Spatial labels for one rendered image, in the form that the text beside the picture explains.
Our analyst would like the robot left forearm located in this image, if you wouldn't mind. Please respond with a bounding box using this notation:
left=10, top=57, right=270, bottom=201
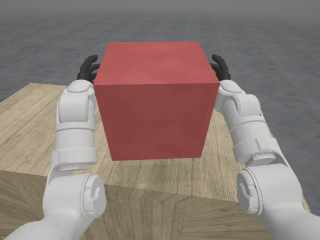
left=42, top=79, right=98, bottom=213

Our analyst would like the carton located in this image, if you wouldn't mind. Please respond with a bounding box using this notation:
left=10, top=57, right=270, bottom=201
left=93, top=41, right=220, bottom=161

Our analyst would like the left robot hand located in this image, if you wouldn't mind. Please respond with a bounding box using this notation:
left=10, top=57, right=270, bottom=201
left=77, top=54, right=101, bottom=84

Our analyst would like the left robot upper arm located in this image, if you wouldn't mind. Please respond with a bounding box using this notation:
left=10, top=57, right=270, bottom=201
left=4, top=173, right=107, bottom=240

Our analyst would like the right robot hand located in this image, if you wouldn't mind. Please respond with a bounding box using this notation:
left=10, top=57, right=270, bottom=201
left=210, top=54, right=231, bottom=81

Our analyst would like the pedestal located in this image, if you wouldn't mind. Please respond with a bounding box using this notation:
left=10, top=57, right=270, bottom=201
left=0, top=83, right=311, bottom=240

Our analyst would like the robot right forearm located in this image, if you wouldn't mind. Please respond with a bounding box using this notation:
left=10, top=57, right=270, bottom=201
left=214, top=80, right=303, bottom=204

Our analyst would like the right robot upper arm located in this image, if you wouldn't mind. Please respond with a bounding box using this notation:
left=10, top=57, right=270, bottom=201
left=236, top=163, right=320, bottom=240

